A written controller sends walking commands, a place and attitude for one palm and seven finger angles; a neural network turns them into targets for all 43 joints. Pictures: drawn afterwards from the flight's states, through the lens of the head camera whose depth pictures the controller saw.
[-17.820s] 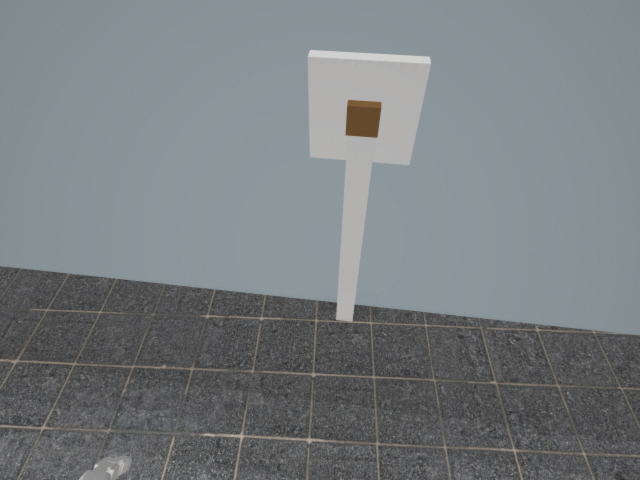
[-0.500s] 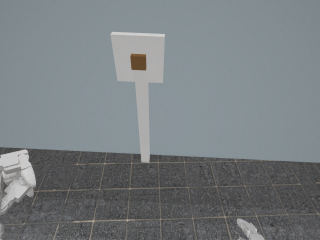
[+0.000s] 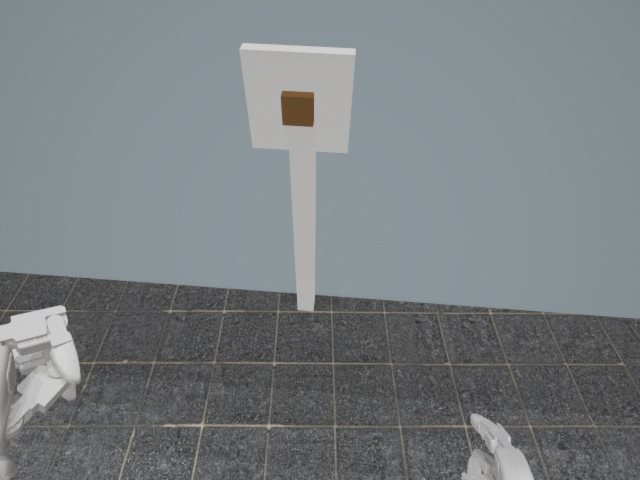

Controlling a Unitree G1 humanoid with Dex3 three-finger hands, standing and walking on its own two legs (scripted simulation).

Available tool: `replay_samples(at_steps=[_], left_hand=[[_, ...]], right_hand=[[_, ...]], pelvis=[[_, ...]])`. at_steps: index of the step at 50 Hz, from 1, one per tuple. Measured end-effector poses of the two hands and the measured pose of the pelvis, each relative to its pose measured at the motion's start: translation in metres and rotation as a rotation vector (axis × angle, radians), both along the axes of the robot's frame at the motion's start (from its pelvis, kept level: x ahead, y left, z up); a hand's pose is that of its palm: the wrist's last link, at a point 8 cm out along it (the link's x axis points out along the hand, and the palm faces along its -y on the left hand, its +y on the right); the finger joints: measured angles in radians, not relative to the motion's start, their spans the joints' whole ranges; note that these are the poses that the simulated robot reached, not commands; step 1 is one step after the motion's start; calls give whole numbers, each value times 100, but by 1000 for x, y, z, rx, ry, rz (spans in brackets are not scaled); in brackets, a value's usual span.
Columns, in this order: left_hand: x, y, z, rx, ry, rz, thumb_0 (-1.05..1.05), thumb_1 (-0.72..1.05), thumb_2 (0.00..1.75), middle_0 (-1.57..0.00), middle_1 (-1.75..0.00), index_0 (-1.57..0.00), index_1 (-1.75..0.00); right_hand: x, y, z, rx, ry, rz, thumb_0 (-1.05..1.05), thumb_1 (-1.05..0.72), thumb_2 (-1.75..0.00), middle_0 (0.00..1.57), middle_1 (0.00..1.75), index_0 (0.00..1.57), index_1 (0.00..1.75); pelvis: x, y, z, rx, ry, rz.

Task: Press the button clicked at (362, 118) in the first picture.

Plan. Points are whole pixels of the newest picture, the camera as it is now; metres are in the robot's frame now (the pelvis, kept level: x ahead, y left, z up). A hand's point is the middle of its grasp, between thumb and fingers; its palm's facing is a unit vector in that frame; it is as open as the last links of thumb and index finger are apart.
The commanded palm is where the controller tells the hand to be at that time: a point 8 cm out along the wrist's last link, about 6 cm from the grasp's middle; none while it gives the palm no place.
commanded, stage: stop stepping back and stand still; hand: left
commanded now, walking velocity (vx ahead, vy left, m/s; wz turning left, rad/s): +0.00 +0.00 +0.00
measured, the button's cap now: (298, 108) +0.78 +0.11 +0.07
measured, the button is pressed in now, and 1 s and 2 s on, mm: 0 0 0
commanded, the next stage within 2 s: let the arm hang, fingers relaxed in 0.80 s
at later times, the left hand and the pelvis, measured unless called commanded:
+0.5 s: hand (31, 369) +0.17 +0.27 +0.15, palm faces +0.36 -0.82 -0.44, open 3.1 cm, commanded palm +0.12 +0.31 +0.18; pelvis -0.01 +0.03 +0.01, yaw +0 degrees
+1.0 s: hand (82, 410) +0.18 +0.28 +0.03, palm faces +0.16 -0.86 -0.48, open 3.0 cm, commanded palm none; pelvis -0.02 +0.03 +0.00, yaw +1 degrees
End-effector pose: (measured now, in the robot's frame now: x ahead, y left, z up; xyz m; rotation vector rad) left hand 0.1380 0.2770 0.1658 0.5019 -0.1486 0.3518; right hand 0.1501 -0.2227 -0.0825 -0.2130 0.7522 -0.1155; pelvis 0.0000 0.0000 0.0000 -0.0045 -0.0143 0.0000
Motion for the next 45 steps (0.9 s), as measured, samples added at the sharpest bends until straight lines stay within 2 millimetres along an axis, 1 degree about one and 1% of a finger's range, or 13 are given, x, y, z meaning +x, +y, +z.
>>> replay_samples(at_steps=[8, 12, 16, 20, 30, 38, 45], left_hand=[[10, 13, 17, 36, -63, -13, 2, 89, 90, -131, -150, -131, -150], [12, 16, 16, 26, -55, -31, 2, 89, 90, -131, -150, -131, -150], [10, 20, 8, 6, -19, -37, 2, 89, 90, -131, -150, -131, -150], [4, 25, 3, -4, 1, -28, 2, 89, 90, -131, -150, -131, -150], [-6, 33, 8, 2, -31, -13, 2, 89, 90, -131, -150, -131, -150], [-5, 35, 5, 6, -22, -7, 2, 89, 90, -131, -150, -131, -150], [-3, 33, 4, 3, -11, -11, 2, 89, 90, -131, -150, -131, -150]], right_hand=[[16, 12, 13, -14, -51, 19, 1, -90, -89, 20, 30, 20, 30], [19, 14, 19, -11, -78, 3, 1, -90, -89, 20, 30, 20, 30], [15, 14, 23, -23, -79, -12, 1, -90, -89, 20, 30, 20, 30], [7, 13, 22, -42, -57, -15, 1, -90, -89, 20, 30, 20, 30], [-10, 21, 15, -43, -23, -11, 1, -90, -89, 20, 30, 20, 30], [-14, 28, 12, -23, -22, -10, 1, -90, -89, 20, 30, 20, 30], [-13, 26, 11, -29, -12, -6, 1, -90, -89, 20, 30, 20, 30]], pelvis=[[0, 10, 4, -1, 1, -4], [-2, 15, 5, -5, 5, -10], [-4, 19, 5, -8, 9, -11], [-6, 22, 5, -9, 11, -8], [-13, 29, 5, -12, 5, -4], [-16, 31, 6, -12, 10, -4], [-14, 30, 6, -13, 16, -1]])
